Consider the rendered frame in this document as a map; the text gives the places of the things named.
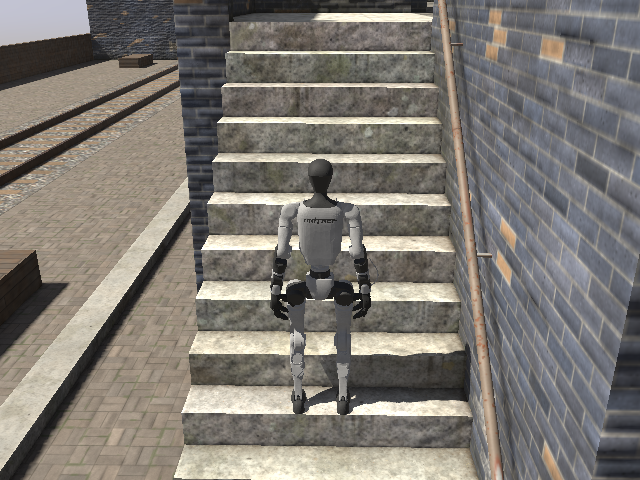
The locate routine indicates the stairs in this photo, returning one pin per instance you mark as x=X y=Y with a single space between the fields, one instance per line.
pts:
x=360 y=95

